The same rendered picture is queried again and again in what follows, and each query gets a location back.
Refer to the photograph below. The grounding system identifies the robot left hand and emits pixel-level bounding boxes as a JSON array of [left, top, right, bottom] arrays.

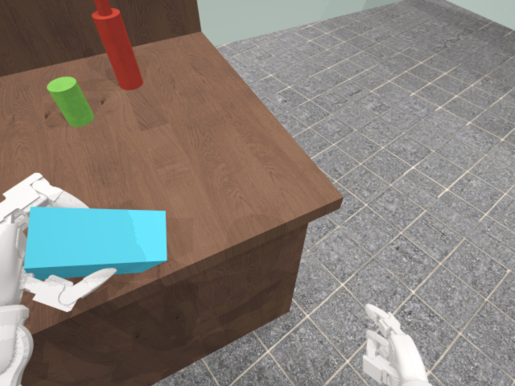
[[0, 173, 117, 312]]

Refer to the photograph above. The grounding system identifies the sponge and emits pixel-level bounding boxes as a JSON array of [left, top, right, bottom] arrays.
[[24, 207, 167, 280]]

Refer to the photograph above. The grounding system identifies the robot left forearm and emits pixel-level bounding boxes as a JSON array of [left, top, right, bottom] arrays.
[[0, 305, 34, 386]]

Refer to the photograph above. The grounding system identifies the robot right hand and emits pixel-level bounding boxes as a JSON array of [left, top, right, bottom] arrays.
[[363, 304, 429, 386]]

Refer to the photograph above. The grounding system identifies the table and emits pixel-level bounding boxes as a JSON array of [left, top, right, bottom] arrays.
[[0, 0, 344, 386]]

